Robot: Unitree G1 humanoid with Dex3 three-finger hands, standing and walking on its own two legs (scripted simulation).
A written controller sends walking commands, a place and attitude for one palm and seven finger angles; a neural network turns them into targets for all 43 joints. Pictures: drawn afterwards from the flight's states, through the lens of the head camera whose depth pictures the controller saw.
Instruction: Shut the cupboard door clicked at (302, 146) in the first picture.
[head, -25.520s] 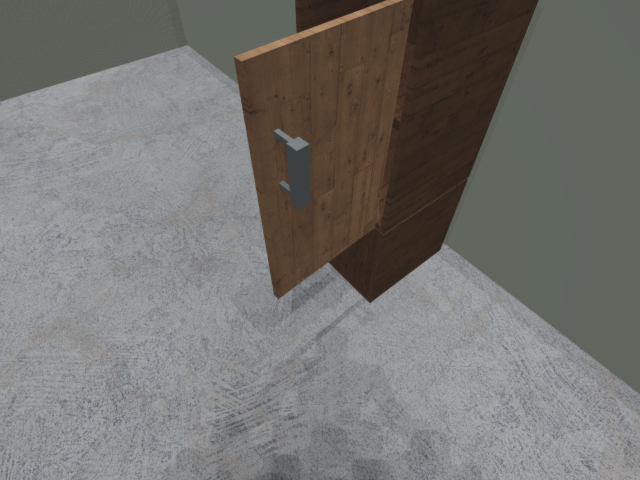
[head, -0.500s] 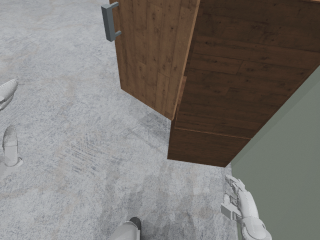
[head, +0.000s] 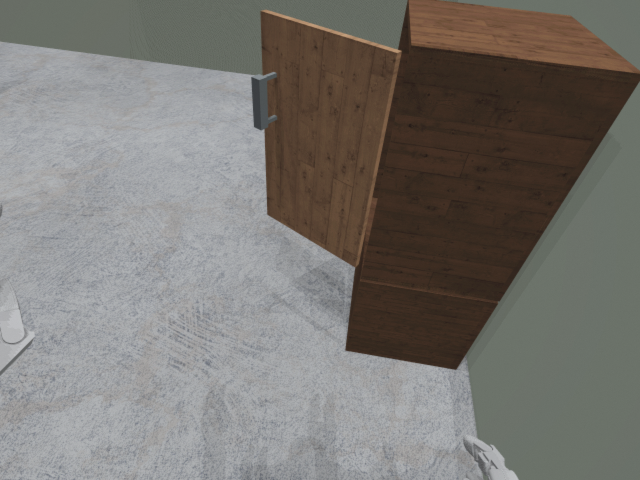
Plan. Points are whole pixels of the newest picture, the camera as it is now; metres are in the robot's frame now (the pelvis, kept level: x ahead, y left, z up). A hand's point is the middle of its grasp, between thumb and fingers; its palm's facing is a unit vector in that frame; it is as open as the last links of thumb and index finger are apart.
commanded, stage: stop stepping back and stand still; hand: left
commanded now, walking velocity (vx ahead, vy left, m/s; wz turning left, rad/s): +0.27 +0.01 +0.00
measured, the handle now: (266, 100) +0.94 +0.16 +0.06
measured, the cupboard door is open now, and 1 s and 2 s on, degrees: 61 61 61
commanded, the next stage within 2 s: let the arm hang, fingers relaxed in 1.24 s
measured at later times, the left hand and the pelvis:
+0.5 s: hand out of the picture +0.15 +0.28 +0.18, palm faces +0.50 -0.74 -0.46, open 7.4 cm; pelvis -0.04 +0.01 -0.01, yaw +0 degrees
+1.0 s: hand out of the picture +0.19 +0.31 +0.16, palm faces +0.46 -0.78 -0.43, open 7.4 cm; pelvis -0.01 +0.04 +0.00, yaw +0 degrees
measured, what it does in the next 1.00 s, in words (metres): steps on the spot: left foot, then right foot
